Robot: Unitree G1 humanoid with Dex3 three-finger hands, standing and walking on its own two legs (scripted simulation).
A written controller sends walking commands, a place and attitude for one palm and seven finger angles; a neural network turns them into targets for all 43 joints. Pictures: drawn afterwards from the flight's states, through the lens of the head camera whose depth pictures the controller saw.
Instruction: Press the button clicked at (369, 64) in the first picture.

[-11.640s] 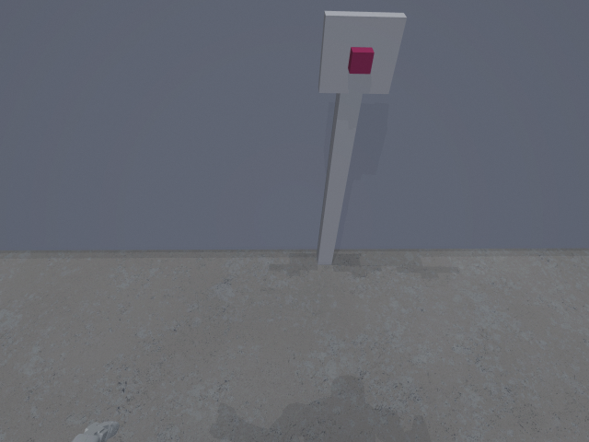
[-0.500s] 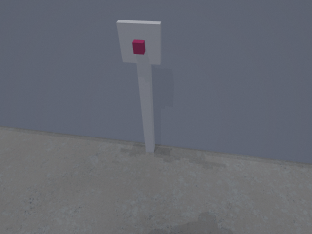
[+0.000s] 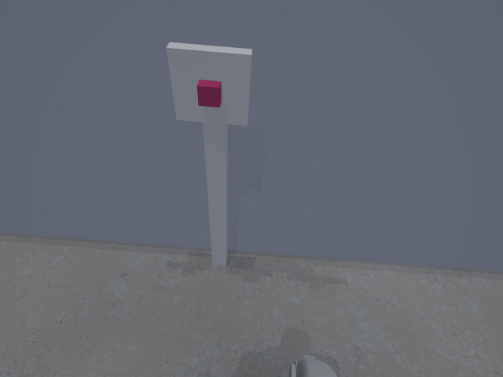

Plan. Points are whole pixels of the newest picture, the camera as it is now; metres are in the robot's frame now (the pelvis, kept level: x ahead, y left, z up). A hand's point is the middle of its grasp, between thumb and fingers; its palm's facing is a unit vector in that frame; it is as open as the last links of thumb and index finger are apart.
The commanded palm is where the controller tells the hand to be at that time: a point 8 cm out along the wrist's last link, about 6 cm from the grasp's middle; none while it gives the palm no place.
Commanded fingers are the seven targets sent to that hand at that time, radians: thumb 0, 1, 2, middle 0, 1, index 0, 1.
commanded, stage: take the last steps up to it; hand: left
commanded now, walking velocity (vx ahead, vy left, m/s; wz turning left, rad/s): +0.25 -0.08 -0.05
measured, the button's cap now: (209, 92) +0.67 +0.13 +0.11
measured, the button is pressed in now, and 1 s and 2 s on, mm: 0 0 0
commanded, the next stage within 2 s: come to a stop and stand still in 0.22 s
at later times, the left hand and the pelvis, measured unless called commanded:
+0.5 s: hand (186, 350) +0.21 +0.13 -0.17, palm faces +0.03 -0.97 -0.23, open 7.2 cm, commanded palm none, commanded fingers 0.00 0.90 0.90 -0.20 -0.30 -0.20 -0.30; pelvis +0.16 -0.06 -0.01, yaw -1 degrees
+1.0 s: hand out of the picture +0.16 +0.15 -0.18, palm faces +0.01 -0.97 -0.24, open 7.4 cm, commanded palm none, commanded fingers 0.00 0.90 0.90 -0.20 -0.30 -0.20 -0.30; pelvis +0.13 -0.05 -0.01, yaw -2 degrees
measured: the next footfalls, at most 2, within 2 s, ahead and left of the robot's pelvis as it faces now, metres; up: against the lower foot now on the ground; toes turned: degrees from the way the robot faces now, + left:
right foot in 0.20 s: +0.23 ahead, -0.14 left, +0.00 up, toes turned -8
left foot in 0.64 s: +0.20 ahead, +0.07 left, +0.00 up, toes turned +0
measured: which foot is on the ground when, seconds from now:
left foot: down 0.00-0.22, up 0.24-0.62, down 0.64-1.00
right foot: up 0.00-0.18, down 0.20-0.66, up 0.68-0.98, down 1.00-1.00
